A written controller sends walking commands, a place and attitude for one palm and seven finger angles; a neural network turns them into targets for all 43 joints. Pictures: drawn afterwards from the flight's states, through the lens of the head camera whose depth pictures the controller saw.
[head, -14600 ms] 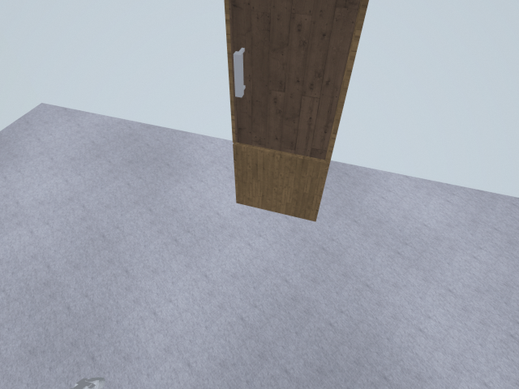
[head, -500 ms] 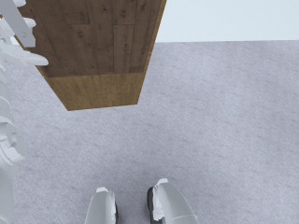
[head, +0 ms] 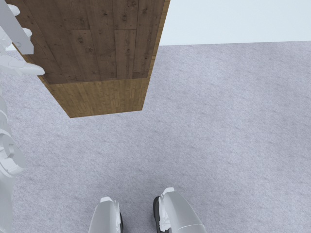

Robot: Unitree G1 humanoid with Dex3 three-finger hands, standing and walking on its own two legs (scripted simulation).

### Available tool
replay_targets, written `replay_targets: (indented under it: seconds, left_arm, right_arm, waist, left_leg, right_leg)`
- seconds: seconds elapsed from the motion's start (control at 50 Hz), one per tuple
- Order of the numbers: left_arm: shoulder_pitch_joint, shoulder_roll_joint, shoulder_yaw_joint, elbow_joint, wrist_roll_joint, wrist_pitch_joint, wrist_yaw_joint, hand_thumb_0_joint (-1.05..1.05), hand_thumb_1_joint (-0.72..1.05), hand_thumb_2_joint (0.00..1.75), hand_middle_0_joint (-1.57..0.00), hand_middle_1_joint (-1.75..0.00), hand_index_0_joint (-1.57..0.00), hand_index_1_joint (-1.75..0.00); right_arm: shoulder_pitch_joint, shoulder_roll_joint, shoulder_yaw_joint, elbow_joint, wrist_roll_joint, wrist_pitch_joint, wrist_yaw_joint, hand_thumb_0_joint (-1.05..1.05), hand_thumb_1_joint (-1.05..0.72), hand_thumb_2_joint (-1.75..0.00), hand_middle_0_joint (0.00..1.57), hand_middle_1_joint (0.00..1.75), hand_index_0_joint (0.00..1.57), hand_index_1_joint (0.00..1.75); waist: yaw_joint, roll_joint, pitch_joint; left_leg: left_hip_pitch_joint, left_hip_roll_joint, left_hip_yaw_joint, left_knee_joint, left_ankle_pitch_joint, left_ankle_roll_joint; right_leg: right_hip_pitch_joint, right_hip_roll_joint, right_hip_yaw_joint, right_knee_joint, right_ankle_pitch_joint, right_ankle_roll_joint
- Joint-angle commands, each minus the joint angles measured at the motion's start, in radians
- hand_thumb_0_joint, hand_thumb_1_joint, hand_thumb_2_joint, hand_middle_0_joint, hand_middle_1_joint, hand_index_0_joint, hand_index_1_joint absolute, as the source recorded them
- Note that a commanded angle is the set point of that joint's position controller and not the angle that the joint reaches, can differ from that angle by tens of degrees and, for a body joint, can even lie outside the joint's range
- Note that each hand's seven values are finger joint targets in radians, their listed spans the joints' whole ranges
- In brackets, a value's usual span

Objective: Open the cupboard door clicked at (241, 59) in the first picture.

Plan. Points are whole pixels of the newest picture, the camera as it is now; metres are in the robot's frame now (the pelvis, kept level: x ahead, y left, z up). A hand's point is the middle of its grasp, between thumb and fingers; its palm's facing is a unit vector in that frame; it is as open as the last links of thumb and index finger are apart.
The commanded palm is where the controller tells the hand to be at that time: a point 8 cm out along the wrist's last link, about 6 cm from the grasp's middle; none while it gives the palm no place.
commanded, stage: close the thumb around the handle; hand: left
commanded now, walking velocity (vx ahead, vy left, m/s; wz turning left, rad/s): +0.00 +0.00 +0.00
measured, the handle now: (12, 19) +0.60 +0.26 +0.07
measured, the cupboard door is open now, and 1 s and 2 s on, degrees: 0 1 50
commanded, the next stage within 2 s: pull the door open along its arc in 0.70 s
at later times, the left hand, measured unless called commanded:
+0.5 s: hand (18, 43) +0.54 +0.25 +0.06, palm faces +0.06 -1.00 -0.01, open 7.5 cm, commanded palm +0.52 +0.27 +0.06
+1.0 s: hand (24, 47) +0.53 +0.24 +0.06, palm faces +0.06 -1.00 -0.01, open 6.1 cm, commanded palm +0.49 +0.26 +0.06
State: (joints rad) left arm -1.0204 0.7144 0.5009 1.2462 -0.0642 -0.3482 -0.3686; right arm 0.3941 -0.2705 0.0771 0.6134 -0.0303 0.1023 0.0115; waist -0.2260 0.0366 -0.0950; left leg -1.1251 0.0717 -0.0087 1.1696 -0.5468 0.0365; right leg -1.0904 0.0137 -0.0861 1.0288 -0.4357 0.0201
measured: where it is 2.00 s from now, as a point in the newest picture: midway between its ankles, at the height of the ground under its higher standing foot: (140, 232)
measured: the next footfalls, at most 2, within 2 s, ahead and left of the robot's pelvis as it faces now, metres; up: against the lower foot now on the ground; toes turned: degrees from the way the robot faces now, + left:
none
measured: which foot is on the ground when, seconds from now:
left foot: down 0.00-1.00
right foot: down 0.00-1.00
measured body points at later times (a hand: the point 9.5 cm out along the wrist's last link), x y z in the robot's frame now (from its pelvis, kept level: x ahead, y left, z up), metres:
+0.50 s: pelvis +0.00 +0.00 +0.00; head +0.18 +0.04 +0.41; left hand +0.53 +0.30 +0.06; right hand -0.03 -0.25 -0.10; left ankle -0.01 +0.09 -0.65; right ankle +0.02 -0.14 -0.65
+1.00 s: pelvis -0.01 +0.00 +0.00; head +0.17 +0.03 +0.41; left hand +0.52 +0.29 +0.06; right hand -0.03 -0.26 -0.10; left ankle -0.01 +0.09 -0.65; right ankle +0.02 -0.14 -0.65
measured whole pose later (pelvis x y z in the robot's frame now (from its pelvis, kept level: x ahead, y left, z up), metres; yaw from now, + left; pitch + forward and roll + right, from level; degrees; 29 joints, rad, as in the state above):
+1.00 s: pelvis -0.01 +0.00 +0.00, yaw -1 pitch +28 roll -5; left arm -0.95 0.66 0.51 1.17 -0.08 -0.36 -0.31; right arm 0.40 -0.27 0.07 0.60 -0.03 0.10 0.02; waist -0.22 0.04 -0.10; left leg -1.11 0.08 0.01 1.16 -0.54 0.04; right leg -1.09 0.02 -0.06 1.03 -0.43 0.02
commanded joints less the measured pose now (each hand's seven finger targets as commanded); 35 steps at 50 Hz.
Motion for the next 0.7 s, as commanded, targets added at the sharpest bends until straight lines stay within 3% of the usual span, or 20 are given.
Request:
replay_targets:
  seconds: [0.0,0.08,0.1,0.12,0.22,0.26,0.3,0.34,0.36,0.4,0.44,0.46,0.48,0.58,0.64,0.68]
  left_arm:
    - [-0.429,0.344,0.060,-0.220,-0.003,-0.079,0.022,0.00,-0.44,0.32,-0.30,-1.21,-0.30,-1.21]
    - [-0.459,0.323,0.038,-0.255,0.005,-0.110,0.030,0.00,-0.22,0.42,-0.32,-1.23,-0.32,-1.23]
    - [-0.453,0.344,0.058,-0.272,0.004,-0.115,0.030,0.00,-0.16,0.44,-0.32,-1.24,-0.32,-1.24]
    - [-0.424,0.295,0.030,-0.251,-0.003,-0.108,0.023,0.00,-0.11,0.47,-0.33,-1.24,-0.33,-1.24]
    - [-0.428,0.275,0.014,-0.211,-0.016,-0.061,0.006,0.00,0.17,0.59,-0.35,-1.27,-0.35,-1.27]
    - [-0.396,0.303,0.039,-0.203,-0.015,-0.051,0.005,0.00,0.28,0.64,-0.36,-1.28,-0.36,-1.28]
    - [-0.412,0.312,0.040,-0.232,-0.014,-0.060,0.007,0.00,0.40,0.68,-0.36,-1.30,-0.36,-1.30]
    - [-0.423,0.270,0.013,-0.243,-0.013,-0.072,0.015,0.00,0.51,0.73,-0.37,-1.31,-0.37,-1.31]
    - [-0.419,0.279,0.024,-0.244,-0.014,-0.078,0.020,0.00,0.56,0.76,-0.38,-1.31,-0.38,-1.31]
    - [-0.432,0.301,0.039,-0.241,-0.012,-0.090,0.028,0.00,0.68,0.80,-0.38,-1.33,-0.38,-1.33]
    - [-0.411,0.272,0.023,-0.221,-0.010,-0.090,0.028,0.00,0.79,0.85,-0.39,-1.34,-0.39,-1.34]
    - [-0.423,0.284,0.031,-0.221,-0.011,-0.092,0.029,0.00,0.84,0.88,-0.40,-1.34,-0.40,-1.34]
    - [-0.421,0.296,0.041,-0.235,-0.009,-0.099,0.029,0.00,0.90,0.90,-0.40,-1.35,-0.40,-1.35]
    - [-0.434,0.274,0.019,-0.230,-0.003,-0.094,0.029,0.00,0.90,0.90,-0.40,-1.35,-0.40,-1.35]
    - [-0.428,0.295,0.034,-0.175,-0.005,-0.076,0.037,0.00,0.90,0.90,-0.40,-1.35,-0.40,-1.35]
    - [-0.456,0.309,0.040,-0.200,0.001,-0.082,0.042,0.00,0.90,0.90,-0.40,-1.35,-0.40,-1.35]
  right_arm:
    - [0.235,-0.208,-0.073,-0.019,-0.006,-0.008,-0.023,0.00,-0.90,-0.90,0.20,0.30,0.20,0.30]
    - [0.227,-0.205,-0.072,-0.021,-0.009,-0.011,-0.018,0.00,-0.90,-0.90,0.20,0.30,0.20,0.30]
    - [0.229,-0.208,-0.076,-0.021,-0.010,-0.010,-0.019,0.00,-0.90,-0.90,0.20,0.30,0.20,0.30]
    - [0.223,-0.205,-0.078,-0.023,-0.006,-0.010,-0.016,0.00,-0.90,-0.90,0.20,0.30,0.20,0.30]
    - [0.228,-0.212,-0.077,-0.017,-0.002,-0.005,-0.019,0.00,-0.90,-0.90,0.20,0.30,0.20,0.30]
    - [0.230,-0.212,-0.076,-0.023,-0.001,-0.005,-0.022,0.00,-0.90,-0.90,0.20,0.30,0.20,0.30]
    - [0.232,-0.209,-0.072,-0.025,-0.002,-0.006,-0.022,0.00,-0.90,-0.90,0.20,0.30,0.20,0.30]
    - [0.227,-0.202,-0.074,-0.022,-0.004,-0.009,-0.017,0.00,-0.90,-0.90,0.20,0.30,0.20,0.30]
    - [0.229,-0.204,-0.075,-0.022,-0.006,-0.010,-0.016,0.00,-0.90,-0.90,0.20,0.30,0.20,0.30]
    - [0.231,-0.208,-0.075,-0.019,-0.007,-0.011,-0.017,0.00,-0.90,-0.90,0.20,0.30,0.20,0.30]
    - [0.231,-0.204,-0.075,-0.018,-0.006,-0.014,-0.015,0.00,-0.90,-0.90,0.20,0.30,0.20,0.30]
    - [0.230,-0.206,-0.074,-0.016,-0.007,-0.014,-0.015,0.00,-0.90,-0.90,0.20,0.30,0.20,0.30]
    - [0.233,-0.208,-0.076,-0.018,-0.008,-0.014,-0.015,0.00,-0.90,-0.90,0.20,0.30,0.20,0.30]
    - [0.234,-0.205,-0.076,-0.015,-0.007,-0.013,-0.017,0.00,-0.90,-0.90,0.20,0.30,0.20,0.30]
    - [0.229,-0.209,-0.072,-0.016,-0.005,-0.012,-0.021,0.00,-0.90,-0.90,0.20,0.30,0.20,0.30]
    - [0.233,-0.208,-0.071,-0.019,-0.007,-0.016,-0.023,0.00,-0.90,-0.90,0.20,0.30,0.20,0.30]
  waist:
    - [-0.015,0.220,-0.542]
    - [-0.022,0.268,-0.563]
    - [-0.007,0.278,-0.602]
    - [-0.011,0.289,-0.607]
    - [-0.027,0.233,-0.566]
    - [-0.014,0.207,-0.572]
    - [-0.010,0.235,-0.582]
    - [-0.016,0.250,-0.556]
    - [-0.014,0.225,-0.549]
    - [-0.015,0.232,-0.560]
    - [-0.015,0.230,-0.551]
    - [-0.017,0.217,-0.542]
    - [-0.009,0.247,-0.557]
    - [-0.017,0.254,-0.552]
    - [-0.027,0.186,-0.512]
    - [-0.018,0.221,-0.535]
  left_leg:
    - [0.453,-0.016,-0.078,-0.095,0.608,-0.012]
    - [0.499,-0.012,-0.086,-0.085,0.632,-0.018]
    - [0.525,-0.011,-0.090,-0.086,0.664,-0.023]
    - [0.535,-0.013,-0.086,-0.083,0.666,-0.023]
    - [0.503,-0.012,-0.090,-0.095,0.622,-0.018]
    - [0.476,-0.016,-0.082,-0.097,0.615,-0.013]
    - [0.493,-0.013,-0.085,-0.097,0.643,-0.017]
    - [0.511,-0.010,-0.090,-0.100,0.639,-0.021]
    - [0.503,-0.010,-0.092,-0.103,0.624,-0.021]
    - [0.501,-0.010,-0.093,-0.100,0.621,-0.022]
    - [0.498,-0.012,-0.090,-0.102,0.611,-0.022]
    - [0.486,-0.011,-0.089,-0.103,0.601,-0.020]
    - [0.509,-0.012,-0.092,-0.101,0.623,-0.021]
    - [0.526,-0.010,-0.096,-0.104,0.627,-0.024]
    - [0.444,-0.016,-0.084,-0.104,0.545,-0.013]
    - [0.455,-0.017,-0.088,-0.104,0.558,-0.014]
  right_leg:
    - [0.207,0.049,0.026,-0.048,0.370,-0.035]
    - [0.171,0.050,0.022,-0.039,0.357,-0.040]
    - [0.187,0.049,0.022,-0.036,0.367,-0.039]
    - [0.173,0.050,0.022,-0.041,0.363,-0.038]
    - [0.174,0.050,0.015,-0.053,0.348,-0.031]
    - [0.211,0.051,0.020,-0.055,0.370,-0.031]
    - [0.201,0.050,0.020,-0.048,0.378,-0.034]
    - [0.168,0.052,0.013,-0.052,0.352,-0.035]
    - [0.175,0.054,0.013,-0.055,0.342,-0.035]
    - [0.172,0.053,0.016,-0.049,0.340,-0.036]
    - [0.168,0.053,0.015,-0.052,0.332,-0.036]
    - [0.177,0.053,0.015,-0.052,0.333,-0.035]
    - [0.167,0.053,0.016,-0.047,0.334,-0.040]
    - [0.145,0.052,0.011,-0.050,0.320,-0.039]
    - [0.174,0.051,0.019,-0.058,0.305,-0.032]
    - [0.176,0.048,0.019,-0.048,0.312,-0.036]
